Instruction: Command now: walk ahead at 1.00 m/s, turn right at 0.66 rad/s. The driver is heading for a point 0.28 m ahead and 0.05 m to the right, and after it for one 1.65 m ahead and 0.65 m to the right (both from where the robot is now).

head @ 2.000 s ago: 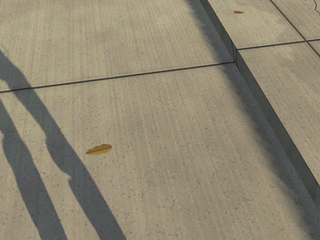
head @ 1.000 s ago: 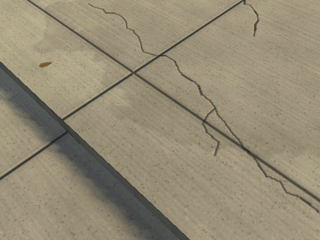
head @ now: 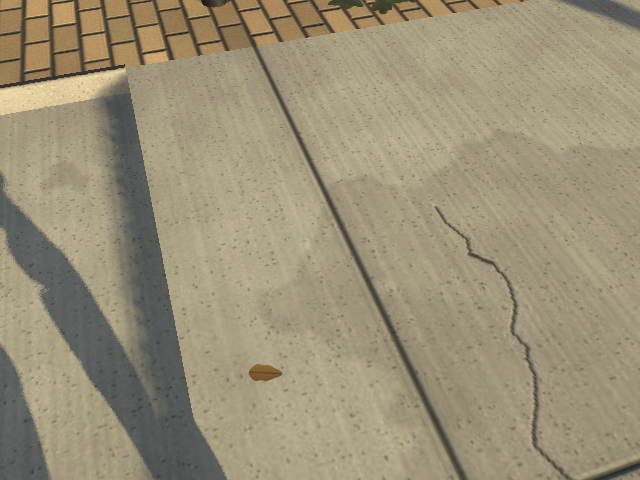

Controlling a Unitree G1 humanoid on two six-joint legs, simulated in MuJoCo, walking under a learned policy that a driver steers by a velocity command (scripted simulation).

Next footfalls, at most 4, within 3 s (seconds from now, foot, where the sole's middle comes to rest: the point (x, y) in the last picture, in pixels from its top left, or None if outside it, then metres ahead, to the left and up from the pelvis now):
0.30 left None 0.48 0.07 -0.69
0.68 right None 0.47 -0.24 -0.69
1.10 left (363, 429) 0.60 -0.02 -0.69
1.58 right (472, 470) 0.53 -0.23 -0.69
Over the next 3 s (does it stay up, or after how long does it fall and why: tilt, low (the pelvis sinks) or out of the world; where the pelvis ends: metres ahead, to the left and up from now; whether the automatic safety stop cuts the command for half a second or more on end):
stays up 1.17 -0.70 0.08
